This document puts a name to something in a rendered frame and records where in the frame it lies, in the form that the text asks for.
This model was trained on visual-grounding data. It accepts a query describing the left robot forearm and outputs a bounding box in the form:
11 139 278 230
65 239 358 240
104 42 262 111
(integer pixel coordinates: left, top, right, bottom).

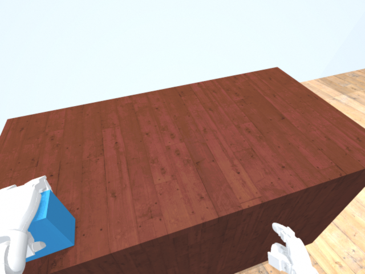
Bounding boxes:
0 229 29 274

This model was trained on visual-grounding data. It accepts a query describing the sponge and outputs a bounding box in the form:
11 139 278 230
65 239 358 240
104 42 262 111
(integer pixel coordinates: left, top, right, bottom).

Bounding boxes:
26 190 75 262

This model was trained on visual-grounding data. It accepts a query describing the robot left hand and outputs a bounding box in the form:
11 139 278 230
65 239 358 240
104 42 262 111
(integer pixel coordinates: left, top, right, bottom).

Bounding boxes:
0 176 52 258

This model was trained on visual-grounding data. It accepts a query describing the robot right hand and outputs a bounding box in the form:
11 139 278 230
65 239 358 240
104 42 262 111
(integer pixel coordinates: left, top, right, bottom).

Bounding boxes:
267 223 312 274

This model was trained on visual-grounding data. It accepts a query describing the right robot forearm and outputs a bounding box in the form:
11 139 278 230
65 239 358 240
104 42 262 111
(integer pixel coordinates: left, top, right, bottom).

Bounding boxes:
290 263 319 274

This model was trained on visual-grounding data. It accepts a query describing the table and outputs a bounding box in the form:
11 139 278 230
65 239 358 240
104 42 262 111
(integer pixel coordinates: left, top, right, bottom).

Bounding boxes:
0 67 365 274

